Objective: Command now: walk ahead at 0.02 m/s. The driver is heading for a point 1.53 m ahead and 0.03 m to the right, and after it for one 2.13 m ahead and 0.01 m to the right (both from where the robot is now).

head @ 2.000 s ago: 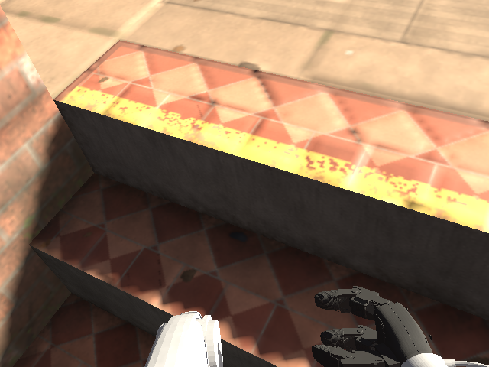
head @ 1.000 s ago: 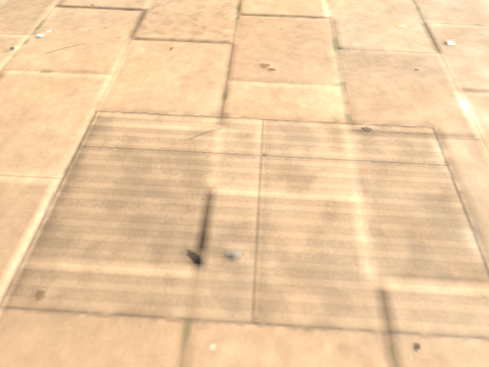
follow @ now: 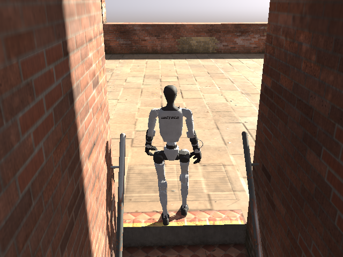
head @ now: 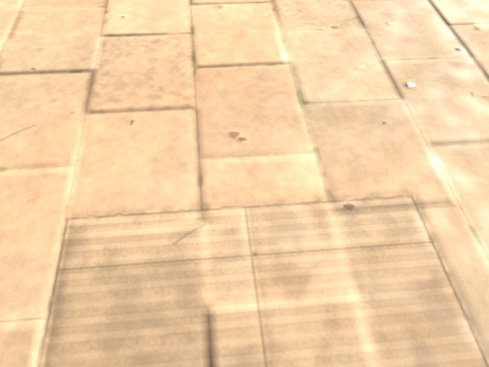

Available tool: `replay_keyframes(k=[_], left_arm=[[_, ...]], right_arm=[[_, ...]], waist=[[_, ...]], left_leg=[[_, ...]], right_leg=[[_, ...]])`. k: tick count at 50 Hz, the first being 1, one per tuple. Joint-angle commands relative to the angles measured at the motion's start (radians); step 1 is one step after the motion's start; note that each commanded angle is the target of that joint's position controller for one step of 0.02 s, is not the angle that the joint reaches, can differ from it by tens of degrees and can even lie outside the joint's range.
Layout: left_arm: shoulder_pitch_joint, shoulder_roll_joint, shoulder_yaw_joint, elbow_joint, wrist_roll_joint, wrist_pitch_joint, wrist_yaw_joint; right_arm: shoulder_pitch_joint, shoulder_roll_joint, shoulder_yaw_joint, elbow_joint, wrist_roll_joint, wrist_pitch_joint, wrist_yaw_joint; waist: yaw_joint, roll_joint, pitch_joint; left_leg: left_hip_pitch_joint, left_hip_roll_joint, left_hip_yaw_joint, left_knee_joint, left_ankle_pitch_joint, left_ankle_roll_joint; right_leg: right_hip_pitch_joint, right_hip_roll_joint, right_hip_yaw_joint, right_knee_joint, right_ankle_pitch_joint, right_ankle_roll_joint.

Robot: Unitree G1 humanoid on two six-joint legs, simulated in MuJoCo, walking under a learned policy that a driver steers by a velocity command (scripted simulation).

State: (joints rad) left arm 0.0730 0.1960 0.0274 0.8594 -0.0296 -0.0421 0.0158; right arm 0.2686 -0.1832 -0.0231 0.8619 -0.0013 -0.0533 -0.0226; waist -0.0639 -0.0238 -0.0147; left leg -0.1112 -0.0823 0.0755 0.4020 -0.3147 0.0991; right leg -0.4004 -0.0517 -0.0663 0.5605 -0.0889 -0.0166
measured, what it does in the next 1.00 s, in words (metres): steps on the spot: left foot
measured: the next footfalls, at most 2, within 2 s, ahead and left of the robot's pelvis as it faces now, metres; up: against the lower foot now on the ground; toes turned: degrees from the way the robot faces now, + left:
left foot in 0.22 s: +0.04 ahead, +0.11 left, +0.00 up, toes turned +0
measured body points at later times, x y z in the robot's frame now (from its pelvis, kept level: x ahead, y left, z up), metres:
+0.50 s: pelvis +0.04 -0.02 +0.00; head +0.04 -0.01 +0.45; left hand +0.15 +0.21 -0.14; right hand +0.07 -0.26 -0.14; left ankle +0.00 +0.11 -0.74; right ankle +0.06 -0.13 -0.74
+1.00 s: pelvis +0.06 -0.02 +0.00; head +0.06 -0.02 +0.45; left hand +0.16 +0.21 -0.14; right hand +0.05 -0.24 -0.15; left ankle +0.00 +0.11 -0.74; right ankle +0.06 -0.13 -0.74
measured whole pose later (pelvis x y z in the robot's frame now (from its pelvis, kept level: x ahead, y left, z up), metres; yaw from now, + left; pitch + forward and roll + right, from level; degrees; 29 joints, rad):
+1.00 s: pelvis +0.06 -0.02 +0.00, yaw -1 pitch -1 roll +1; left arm 0.17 0.17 0.05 0.98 -0.03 0.01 0.03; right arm 0.39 -0.13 -0.01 0.95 -0.03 -0.05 -0.02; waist -0.02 -0.01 0.01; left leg -0.08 0.02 0.02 0.41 -0.32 -0.02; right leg -0.22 -0.01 -0.05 0.48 -0.25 -0.02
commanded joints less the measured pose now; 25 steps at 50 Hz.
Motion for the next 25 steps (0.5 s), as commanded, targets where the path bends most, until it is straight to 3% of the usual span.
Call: replay_keyframes(k=[1,2,3,4,5,6,7,9,11,12,14,15,17,20,25], left_arm=[[0.147,0.155,0.038,-0.041,0.024,-0.029,0.018],[0.153,0.195,0.049,-0.055,0.036,-0.019,0.021],[0.145,0.120,0.031,-0.077,0.041,-0.004,0.025],[0.146,0.047,0.011,-0.068,0.044,0.012,0.031],[0.083,0.038,0.005,-0.084,0.041,0.017,0.030],[0.045,0.022,-0.001,-0.097,0.038,0.015,0.024],[0.021,0.028,0.001,-0.104,0.044,0.017,0.011],[-0.007,0.055,0.005,-0.101,0.023,0.013,0.002],[0.019,0.079,0.017,-0.089,0.019,0.013,-0.002],[0.012,0.085,0.021,-0.090,0.021,0.018,0.001],[0.025,0.072,0.021,-0.076,0.023,0.019,0.014],[0.044,0.058,0.020,-0.060,0.017,0.021,0.014],[0.075,0.055,0.024,-0.044,0.014,0.021,0.013],[0.074,0.039,0.027,-0.030,0.021,0.031,0.005],[0.089,0.039,0.034,-0.006,0.018,0.042,-0.002]], right_arm=[[0.018,-0.134,-0.024,-0.053,-0.003,-0.030,0.006],[0.044,-0.099,-0.012,-0.070,-0.024,-0.041,0.011],[0.042,-0.083,-0.003,-0.060,-0.021,-0.039,0.009],[0.013,-0.092,-0.006,-0.053,-0.015,-0.025,0.013],[-0.008,-0.059,0.002,-0.062,-0.008,-0.009,0.017],[0.007,-0.046,0.006,-0.051,-0.016,0.009,0.022],[0.031,-0.037,0.005,-0.038,-0.023,0.026,0.021],[0.071,-0.048,-0.001,-0.031,-0.027,0.043,0.019],[0.034,-0.094,-0.010,-0.043,-0.021,0.053,0.016],[0.021,-0.126,-0.022,-0.048,-0.011,0.054,0.009],[0.032,-0.091,-0.021,-0.031,-0.003,0.044,0.000],[0.045,-0.076,-0.018,-0.021,-0.021,0.033,-0.003],[0.050,-0.083,-0.024,-0.011,-0.018,0.017,-0.002],[0.064,-0.062,-0.021,0.000,-0.016,0.003,0.002],[0.098,-0.063,-0.021,0.016,-0.015,-0.001,-0.001]], waist=[[0.092,0.080,-0.127],[0.061,-0.038,-0.209],[0.072,-0.108,-0.244],[0.077,-0.157,-0.222],[0.057,-0.212,-0.159],[0.043,-0.188,-0.115],[0.033,-0.146,-0.087],[-0.009,-0.103,-0.054],[0.020,-0.057,-0.002],[0.035,-0.029,0.050],[0.031,-0.008,0.078],[0.037,0.006,0.072],[0.048,0.035,0.046],[0.050,0.051,0.030],[0.052,0.024,0.029]], left_leg=[[-0.008,0.219,-0.131,0.095,0.928,-0.015],[-0.168,0.160,-0.111,0.159,0.666,-0.072],[-0.229,0.102,-0.095,0.256,0.375,-0.112],[-0.263,0.072,-0.095,0.295,0.118,-0.129],[-0.273,0.067,-0.090,0.319,-0.103,-0.132],[-0.232,0.086,-0.110,0.321,-0.193,-0.115],[-0.185,0.114,-0.127,0.301,-0.189,-0.103],[-0.098,0.138,-0.115,0.107,-0.008,-0.076],[-0.047,0.155,-0.126,0.006,0.134,-0.060],[-0.107,0.142,-0.101,0.023,0.048,-0.058],[-0.158,0.138,-0.097,-0.003,0.040,-0.061],[-0.150,0.145,-0.101,-0.022,0.052,-0.062],[-0.144,0.149,-0.105,-0.042,0.070,-0.052],[-0.134,0.151,-0.101,-0.065,0.089,-0.046],[-0.118,0.150,-0.096,-0.075,0.140,-0.047]], right_leg=[[0.320,-0.065,0.091,-0.097,0.392,-0.081],[0.521,-0.169,0.184,0.005,0.627,-0.164],[0.537,-0.242,0.270,-0.020,0.629,-0.253],[0.504,-0.258,0.292,-0.080,0.510,-0.279],[0.423,-0.264,0.304,-0.126,0.432,-0.264],[0.321,-0.262,0.302,-0.167,0.350,-0.245],[0.260,-0.249,0.293,-0.198,0.258,-0.232],[0.180,-0.183,0.241,-0.213,0.041,-0.178],[0.096,-0.127,0.210,-0.252,-0.299,-0.112],[0.077,-0.087,0.171,-0.272,-0.393,-0.087],[0.132,-0.071,0.152,-0.243,-0.332,-0.072],[0.154,-0.063,0.140,-0.224,-0.276,-0.072],[0.207,-0.045,0.114,-0.185,-0.152,-0.075],[0.252,-0.035,0.096,-0.162,-0.056,-0.078],[0.282,-0.029,0.083,-0.151,0.055,-0.075]])
Keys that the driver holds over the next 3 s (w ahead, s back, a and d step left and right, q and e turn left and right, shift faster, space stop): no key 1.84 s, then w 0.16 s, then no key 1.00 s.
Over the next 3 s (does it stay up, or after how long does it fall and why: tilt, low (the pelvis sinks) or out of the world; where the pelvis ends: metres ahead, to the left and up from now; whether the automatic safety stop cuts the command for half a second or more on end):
stays up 0.17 -0.03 0.00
